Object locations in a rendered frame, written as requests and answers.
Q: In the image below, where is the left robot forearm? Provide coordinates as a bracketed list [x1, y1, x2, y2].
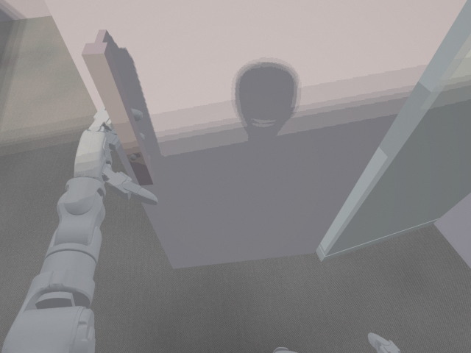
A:
[1, 177, 106, 353]

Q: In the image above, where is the handle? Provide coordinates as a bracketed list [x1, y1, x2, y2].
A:
[82, 29, 155, 185]

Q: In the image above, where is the fridge door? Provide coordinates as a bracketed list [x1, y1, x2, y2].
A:
[44, 0, 467, 269]

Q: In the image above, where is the left robot hand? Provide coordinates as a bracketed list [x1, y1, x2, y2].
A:
[74, 105, 158, 205]

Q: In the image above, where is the right robot hand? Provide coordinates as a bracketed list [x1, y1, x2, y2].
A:
[368, 333, 400, 353]

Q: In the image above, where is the left robot upper arm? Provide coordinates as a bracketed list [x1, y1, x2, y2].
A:
[7, 306, 96, 353]

